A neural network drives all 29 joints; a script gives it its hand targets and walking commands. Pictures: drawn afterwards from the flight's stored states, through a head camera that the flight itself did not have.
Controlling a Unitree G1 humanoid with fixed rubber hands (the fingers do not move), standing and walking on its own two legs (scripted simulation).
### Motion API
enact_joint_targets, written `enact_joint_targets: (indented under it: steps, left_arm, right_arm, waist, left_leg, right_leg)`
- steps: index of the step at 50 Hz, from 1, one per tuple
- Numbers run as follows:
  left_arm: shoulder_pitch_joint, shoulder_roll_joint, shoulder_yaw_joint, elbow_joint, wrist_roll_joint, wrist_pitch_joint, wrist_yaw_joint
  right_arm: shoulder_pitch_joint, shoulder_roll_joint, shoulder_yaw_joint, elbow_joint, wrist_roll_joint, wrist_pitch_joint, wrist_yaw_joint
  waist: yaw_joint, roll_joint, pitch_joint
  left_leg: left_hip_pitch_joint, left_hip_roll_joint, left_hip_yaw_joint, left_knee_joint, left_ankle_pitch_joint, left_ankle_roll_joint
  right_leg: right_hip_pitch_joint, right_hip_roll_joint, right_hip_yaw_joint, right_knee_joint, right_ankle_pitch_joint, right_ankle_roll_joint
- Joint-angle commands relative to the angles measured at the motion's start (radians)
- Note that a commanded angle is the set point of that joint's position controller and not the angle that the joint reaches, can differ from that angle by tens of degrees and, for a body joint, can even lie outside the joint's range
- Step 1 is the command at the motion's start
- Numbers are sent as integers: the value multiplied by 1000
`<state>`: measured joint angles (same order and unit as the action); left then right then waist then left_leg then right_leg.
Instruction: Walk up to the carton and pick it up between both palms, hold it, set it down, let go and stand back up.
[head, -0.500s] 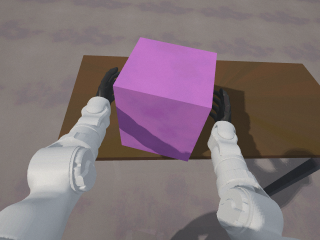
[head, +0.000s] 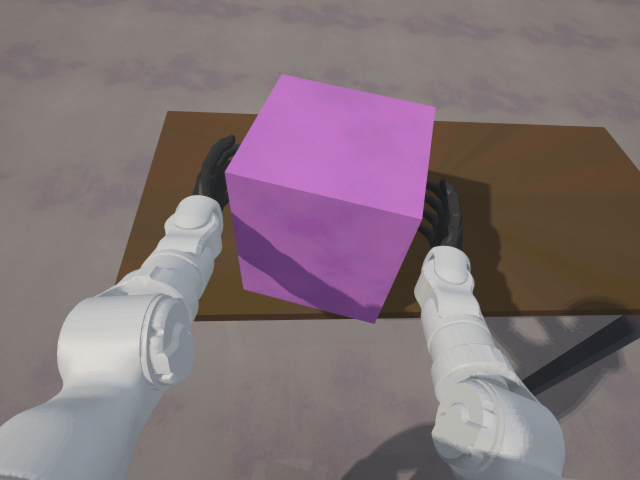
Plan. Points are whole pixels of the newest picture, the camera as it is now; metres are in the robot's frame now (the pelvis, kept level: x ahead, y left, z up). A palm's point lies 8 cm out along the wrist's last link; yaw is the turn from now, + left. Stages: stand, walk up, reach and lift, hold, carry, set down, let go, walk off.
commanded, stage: reach and lift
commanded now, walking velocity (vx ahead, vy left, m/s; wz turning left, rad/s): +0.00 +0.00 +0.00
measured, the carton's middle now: (330, 206) +0.49 -0.05 +0.05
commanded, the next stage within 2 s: none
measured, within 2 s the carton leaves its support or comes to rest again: leaves its support in 0.14 s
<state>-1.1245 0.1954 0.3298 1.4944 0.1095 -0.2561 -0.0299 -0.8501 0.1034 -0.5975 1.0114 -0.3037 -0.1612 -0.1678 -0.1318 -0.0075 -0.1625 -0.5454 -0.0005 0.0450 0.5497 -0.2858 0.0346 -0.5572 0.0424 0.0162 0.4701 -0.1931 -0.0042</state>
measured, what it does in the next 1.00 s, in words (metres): stands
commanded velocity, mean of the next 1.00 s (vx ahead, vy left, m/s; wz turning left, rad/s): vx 0.00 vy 0.00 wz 0.00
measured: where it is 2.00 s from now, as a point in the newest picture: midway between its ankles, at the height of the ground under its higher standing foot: outside the picture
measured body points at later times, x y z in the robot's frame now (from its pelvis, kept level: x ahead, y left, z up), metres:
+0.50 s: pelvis -0.02 +0.00 +0.00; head +0.03 +0.02 +0.45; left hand +0.46 +0.11 +0.10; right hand +0.38 -0.19 +0.08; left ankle -0.03 +0.09 -0.73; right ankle +0.01 -0.12 -0.73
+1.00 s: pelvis -0.02 +0.00 +0.00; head +0.00 +0.01 +0.45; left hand +0.45 +0.11 +0.11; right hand +0.38 -0.18 +0.09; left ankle -0.03 +0.09 -0.73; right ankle +0.01 -0.12 -0.73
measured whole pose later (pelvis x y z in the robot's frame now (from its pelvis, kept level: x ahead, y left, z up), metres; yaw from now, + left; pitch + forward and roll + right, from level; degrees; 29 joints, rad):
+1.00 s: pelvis -0.02 +0.00 +0.00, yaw +0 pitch +14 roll -2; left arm -1.07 0.18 0.07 1.50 -0.12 -0.20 0.05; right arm -0.79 0.11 -0.52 0.97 -0.20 -0.04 -0.19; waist -0.12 0.03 -0.23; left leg -0.55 0.00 0.04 0.55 -0.26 0.03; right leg -0.55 0.04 0.02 0.46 -0.16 0.00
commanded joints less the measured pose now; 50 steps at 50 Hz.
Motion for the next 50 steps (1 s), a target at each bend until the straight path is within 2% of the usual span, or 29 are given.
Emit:
enact_joint_targets:
  steps: [1, 4, 5, 7, 10, 12, 15, 16, 17, 19, 20, 22, 23, 25, 26, 27, 28, 29, 31, 33, 34, 38, 39, 41, 43, 46, 47, 49, 50]
  left_arm:
    - [-701, -544, -145, -128, 41, -104, -120]
    - [-683, -552, -165, -132, 40, -119, -108]
    - [-686, -539, -148, -124, 44, -120, -108]
    - [-683, -562, -169, -93, 37, -126, -105]
    - [-688, -562, -173, -90, 24, -135, -97]
    - [-674, -557, -161, -60, 29, -137, -102]
    - [-708, -570, -186, -54, 7, -149, -95]
    - [-726, -554, -180, -55, 0, -149, -94]
    - [-737, -562, -197, -50, -8, -148, -93]
    - [-727, -553, -204, -43, -15, -155, -89]
    - [-743, -562, -205, -52, -13, -151, -88]
    - [-730, -563, -206, -42, -16, -144, -85]
    - [-726, -559, -203, -47, -13, -147, -85]
    - [-760, -567, -232, -86, -27, -148, -77]
    - [-754, -581, -246, -83, -49, -144, -76]
    - [-757, -583, -260, -98, -63, -140, -75]
    - [-715, -583, -263, -82, -61, -136, -73]
    - [-721, -604, -269, -90, -73, -129, -74]
    - [-719, -618, -297, -145, -92, -119, -63]
    - [-724, -626, -309, -162, -112, -111, -65]
    - [-709, -645, -333, -207, -122, -102, -56]
    - [-668, -661, -344, -279, -124, -73, -47]
    - [-661, -665, -334, -265, -124, -62, -52]
    - [-680, -680, -374, -359, -148, -58, -46]
    - [-684, -696, -369, -398, -160, -48, -43]
    - [-736, -703, -390, -472, -188, -34, -38]
    - [-735, -722, -409, -501, -196, -26, -30]
    - [-741, -714, -387, -523, -194, 0, -28]
    - [-750, -724, -396, -549, -195, 11, -25]
  right_arm:
    - [-707, 539, 246, -114, -107, -155, 191]
    - [-695, 524, 258, -97, -106, -185, 193]
    - [-708, 526, 262, -86, -108, -186, 190]
    - [-712, 519, 264, -89, -112, -202, 189]
    - [-728, 501, 277, -69, -115, -217, 196]
    - [-743, 510, 277, -84, -125, -219, 195]
    - [-790, 516, 295, -103, -116, -231, 199]
    - [-796, 499, 285, -89, -119, -229, 203]
    - [-790, 501, 278, -83, -123, -223, 202]
    - [-780, 509, 301, -73, -111, -216, 206]
    - [-788, 500, 290, -65, -111, -210, 206]
    - [-790, 509, 292, -61, -112, -202, 207]
    - [-789, 514, 312, -58, -99, -199, 210]
    - [-806, 520, 322, -58, -81, -187, 216]
    - [-824, 520, 337, -88, -71, -184, 218]
    - [-820, 524, 340, -83, -69, -175, 217]
    - [-807, 518, 360, -90, -45, -170, 219]
    - [-831, 535, 367, -107, -47, -165, 218]
    - [-824, 557, 409, -122, -16, -137, 220]
    - [-831, 574, 433, -138, 0, -120, 220]
    - [-827, 572, 457, -136, 20, -110, 229]
    - [-834, 596, 534, -193, 88, -66, 227]
    - [-833, 599, 541, -196, 90, -60, 224]
    - [-821, 626, 599, -212, 121, -35, 222]
    - [-817, 644, 622, -231, 132, -20, 218]
    - [-835, 657, 660, -257, 171, 15, 218]
    - [-841, 656, 681, -269, 192, 25, 219]
    - [-847, 653, 686, -292, 206, 47, 214]
    - [-866, 654, 694, -304, 225, 59, 211]
  waist:
    - [12, 165, -811]
    - [17, 170, -827]
    - [29, 170, -813]
    - [20, 177, -806]
    - [39, 150, -798]
    - [40, 132, -779]
    - [42, 141, -798]
    - [45, 133, -790]
    - [32, 132, -788]
    - [45, 141, -767]
    - [34, 129, -755]
    - [41, 134, -767]
    - [56, 131, -746]
    - [59, 155, -776]
    - [58, 148, -792]
    - [49, 142, -798]
    - [61, 148, -795]
    - [59, 147, -833]
    - [63, 155, -839]
    - [61, 140, -873]
    - [69, 170, -897]
    - [98, 158, -923]
    - [97, 147, -915]
    - [105, 161, -966]
    - [102, 141, -982]
    - [112, 152, -985]
    - [108, 153, -998]
    - [128, 157, -967]
    - [126, 156, -977]
  left_leg:
    - [316, 23, -28, -23, 691, -142]
    - [356, 32, -31, -15, 739, -150]
    - [338, 32, -25, -21, 711, -144]
    - [354, 39, -31, -28, 713, -152]
    - [363, 42, -27, -34, 676, -145]
    - [318, 36, -14, -51, 619, -134]
    - [309, 39, -19, -59, 560, -136]
    - [293, 39, -12, -64, 514, -137]
    - [295, 43, -24, -70, 499, -135]
    - [279, 42, -25, -75, 471, -128]
    - [295, 45, -24, -74, 463, -129]
    - [281, 43, -21, -76, 456, -130]
    - [277, 42, -20, -82, 449, -122]
    - [298, 43, -20, -79, 438, -128]
    - [294, 43, -27, -72, 426, -130]
    - [286, 43, -26, -70, 436, -131]
    - [299, 39, -28, -70, 445, -126]
    - [285, 40, -28, -62, 458, -130]
    - [288, 36, -32, -65, 461, -126]
    - [253, 33, -36, -56, 452, -127]
    - [285, 34, -41, -54, 500, -130]
    - [317, 28, -53, -38, 576, -125]
    - [290, 21, -51, -33, 576, -123]
    - [296, 15, -63, -22, 643, -120]
    - [297, 11, -71, -13, 679, -117]
    - [303, 7, -77, -13, 661, -120]
    - [340, 9, -83, -8, 691, -123]
    - [334, 4, -82, -10, 685, -121]
    - [348, 5, -83, -8, 695, -126]
  right_leg:
    - [547, -41, -84, 36, 715, 11]
    - [530, -36, -92, 27, 714, 7]
    - [525, -40, -82, 26, 694, 5]
    - [509, -31, -94, 19, 655, 2]
    - [486, -26, -91, 4, 606, -3]
    - [510, -31, -85, 1, 597, 0]
    - [490, -28, -91, 3, 527, -6]
    - [487, -31, -91, 2, 491, -2]
    - [474, -29, -91, -1, 480, -4]
    - [470, -34, -85, -3, 439, -6]
    - [450, -30, -92, -4, 422, -5]
    - [459, -29, -89, 1, 421, -4]
    - [456, -29, -87, 1, 401, -2]
    - [429, -25, -81, -2, 362, -5]
    - [423, -25, -86, -6, 344, -7]
    - [433, -29, -89, -6, 372, -7]
    - [428, -26, -83, -5, 378, -6]
    - [445, -26, -81, 4, 397, -6]
    - [446, -26, -70, 7, 400, -1]
    - [483, -33, -66, 22, 440, 0]
    - [471, -24, -63, 25, 444, 2]
    - [495, -20, -53, 20, 502, 3]
    - [515, -22, -51, 32, 535, 7]
    - [557, -22, -35, 43, 605, 9]
    - [567, -19, -37, 50, 645, 14]
    - [560, -18, -34, 56, 608, 15]
    - [549, -14, -35, 45, 603, 12]
    - [555, -12, -28, 47, 590, 13]
    - [555, -16, -26, 40, 590, 12]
